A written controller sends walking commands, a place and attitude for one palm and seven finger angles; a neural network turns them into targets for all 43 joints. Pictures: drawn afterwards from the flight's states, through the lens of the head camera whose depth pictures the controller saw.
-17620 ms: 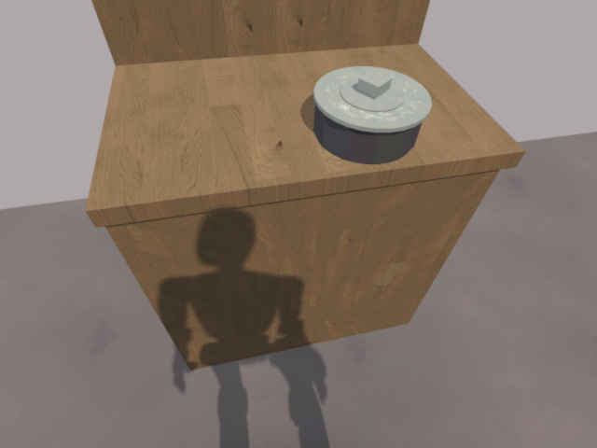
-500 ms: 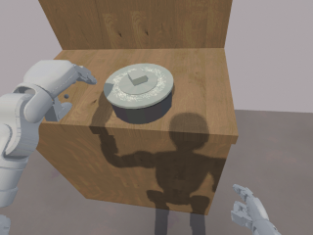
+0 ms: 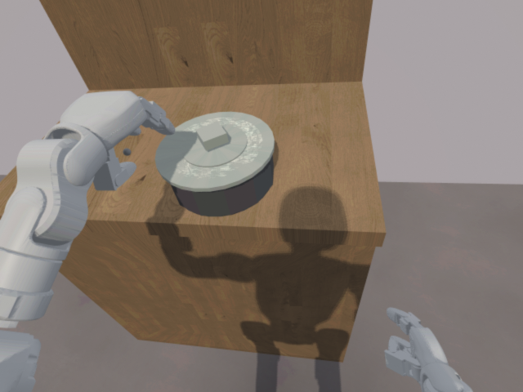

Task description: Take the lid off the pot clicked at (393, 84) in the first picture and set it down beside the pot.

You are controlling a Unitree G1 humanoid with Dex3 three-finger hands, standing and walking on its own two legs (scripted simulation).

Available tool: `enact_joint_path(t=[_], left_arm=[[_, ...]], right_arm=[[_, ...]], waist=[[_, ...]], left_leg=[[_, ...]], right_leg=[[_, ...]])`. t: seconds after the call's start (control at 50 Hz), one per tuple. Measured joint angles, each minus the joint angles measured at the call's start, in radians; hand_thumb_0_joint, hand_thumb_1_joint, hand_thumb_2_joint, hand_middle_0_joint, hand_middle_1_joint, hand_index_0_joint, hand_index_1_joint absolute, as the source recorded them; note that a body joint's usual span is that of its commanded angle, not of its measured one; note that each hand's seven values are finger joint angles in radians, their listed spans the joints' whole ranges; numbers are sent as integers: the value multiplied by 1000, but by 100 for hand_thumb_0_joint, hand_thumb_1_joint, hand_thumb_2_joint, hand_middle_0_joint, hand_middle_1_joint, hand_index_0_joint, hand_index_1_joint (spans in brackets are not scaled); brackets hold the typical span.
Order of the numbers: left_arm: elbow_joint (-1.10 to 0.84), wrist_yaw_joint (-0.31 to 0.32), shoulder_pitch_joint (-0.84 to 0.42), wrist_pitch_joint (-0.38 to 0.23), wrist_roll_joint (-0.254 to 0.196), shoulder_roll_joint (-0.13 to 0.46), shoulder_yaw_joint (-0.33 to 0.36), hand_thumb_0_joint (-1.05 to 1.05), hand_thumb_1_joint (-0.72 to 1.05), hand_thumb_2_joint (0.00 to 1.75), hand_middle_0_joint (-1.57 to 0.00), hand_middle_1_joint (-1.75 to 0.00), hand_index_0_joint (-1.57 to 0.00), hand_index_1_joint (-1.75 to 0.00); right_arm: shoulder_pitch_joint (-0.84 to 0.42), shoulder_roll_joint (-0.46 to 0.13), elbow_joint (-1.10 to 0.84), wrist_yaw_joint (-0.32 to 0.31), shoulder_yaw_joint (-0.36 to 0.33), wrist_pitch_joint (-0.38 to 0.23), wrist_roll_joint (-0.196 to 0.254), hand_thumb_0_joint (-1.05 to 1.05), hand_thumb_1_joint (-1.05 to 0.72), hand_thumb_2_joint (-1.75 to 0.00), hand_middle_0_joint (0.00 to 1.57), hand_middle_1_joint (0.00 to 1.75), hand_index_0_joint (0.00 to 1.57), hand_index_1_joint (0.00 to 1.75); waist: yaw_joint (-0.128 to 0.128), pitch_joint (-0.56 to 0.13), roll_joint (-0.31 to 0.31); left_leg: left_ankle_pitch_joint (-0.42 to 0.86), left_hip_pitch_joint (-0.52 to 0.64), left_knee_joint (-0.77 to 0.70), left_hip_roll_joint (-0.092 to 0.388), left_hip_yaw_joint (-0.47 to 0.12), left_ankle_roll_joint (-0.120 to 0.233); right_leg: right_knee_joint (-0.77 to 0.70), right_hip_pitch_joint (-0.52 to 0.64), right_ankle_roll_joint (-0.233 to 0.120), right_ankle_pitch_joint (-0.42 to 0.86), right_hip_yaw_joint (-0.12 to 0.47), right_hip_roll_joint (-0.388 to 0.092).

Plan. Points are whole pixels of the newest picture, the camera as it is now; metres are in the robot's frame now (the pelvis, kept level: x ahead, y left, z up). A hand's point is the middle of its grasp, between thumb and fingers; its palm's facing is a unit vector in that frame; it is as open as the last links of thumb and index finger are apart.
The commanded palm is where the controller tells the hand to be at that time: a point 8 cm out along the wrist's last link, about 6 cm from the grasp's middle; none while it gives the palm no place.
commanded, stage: move the open hand above the knob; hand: left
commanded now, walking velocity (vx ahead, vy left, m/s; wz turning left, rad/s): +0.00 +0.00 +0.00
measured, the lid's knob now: (212, 135) +0.48 +0.14 +0.16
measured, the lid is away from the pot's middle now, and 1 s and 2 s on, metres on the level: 0.00 0.00 0.00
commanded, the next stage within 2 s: none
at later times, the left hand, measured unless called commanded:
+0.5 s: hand (162, 127) +0.41 +0.18 +0.22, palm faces -0.11 -0.03 -0.99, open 9.7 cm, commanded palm +0.38 +0.18 +0.30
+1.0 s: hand (196, 104) +0.46 +0.14 +0.23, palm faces -0.14 -0.04 -0.99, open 9.7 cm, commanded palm +0.43 +0.14 +0.30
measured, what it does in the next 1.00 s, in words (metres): stands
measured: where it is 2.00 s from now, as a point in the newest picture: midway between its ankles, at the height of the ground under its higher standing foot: outside the picture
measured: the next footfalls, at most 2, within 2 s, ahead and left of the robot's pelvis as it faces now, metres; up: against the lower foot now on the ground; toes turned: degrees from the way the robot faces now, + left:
none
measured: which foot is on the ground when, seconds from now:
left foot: down 0.00-1.00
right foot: down 0.00-1.00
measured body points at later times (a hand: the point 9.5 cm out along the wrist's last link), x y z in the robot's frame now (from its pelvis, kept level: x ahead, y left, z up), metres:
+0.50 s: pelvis +0.00 +0.01 +0.00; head +0.02 -0.04 +0.45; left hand +0.41 +0.18 +0.28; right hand +0.20 -0.21 -0.11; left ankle +0.07 +0.10 -0.74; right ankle -0.02 -0.11 -0.74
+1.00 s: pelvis +0.02 +0.01 +0.00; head +0.03 -0.03 +0.45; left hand +0.46 +0.14 +0.29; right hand +0.18 -0.23 -0.12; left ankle +0.07 +0.10 -0.74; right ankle -0.02 -0.11 -0.74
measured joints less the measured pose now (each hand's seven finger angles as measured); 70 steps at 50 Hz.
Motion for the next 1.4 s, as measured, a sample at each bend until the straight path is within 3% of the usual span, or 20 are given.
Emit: enact_joint_path(t=[0.5, 0.72, 1.0, 1.24, 1.4], left_arm=[[256, 7, -266, 57, 60, -100, -142, 0, -36, 171, -91, -8, -91, -8], [359, 9, -346, 75, 79, -144, -162, 0, -36, 171, -90, -8, -91, -8], [484, 16, -450, 102, 96, -200, -204, 0, -36, 171, -90, -8, -91, -8], [515, 5, -443, 98, 103, -194, -177, 0, -36, 171, -90, -8, -91, -8], [484, -6, -439, 105, 96, -197, -204, 0, -36, 171, -90, -8, -91, -8]], right_arm=[[33, 17, 25, 7, -4, 6, 5, 1, -91, -90, 20, 30, 20, 30], [64, 14, 37, 14, -11, 8, 2, 1, -91, -90, 20, 30, 20, 30], [75, 14, 53, 20, -18, 5, 4, 1, -91, -90, 20, 30, 20, 30], [83, 16, 43, 17, -16, 7, 4, 1, -91, -90, 20, 30, 20, 30], [71, 9, 47, 15, -21, 13, 7, 1, -91, -90, 20, 30, 20, 30]], waist=[[-31, -8, -20], [-55, -20, -26], [-67, -33, -33], [-75, -41, -33], [-66, -35, -34]], left_leg=[[-4, -22, 1, -13, 9, 12], [-8, -18, -9, -14, 19, 16], [-9, -15, -23, -16, 18, 14], [-14, -3, -31, -10, 23, 9], [-17, -5, -24, -11, 13, 6]], right_leg=[[11, -27, 10, -7, 9, -14], [-2, -26, 13, -7, 19, -16], [-15, -23, 12, -8, 19, -16], [-20, -15, 6, -12, 25, -11], [-18, -11, 3, -16, 15, -11]])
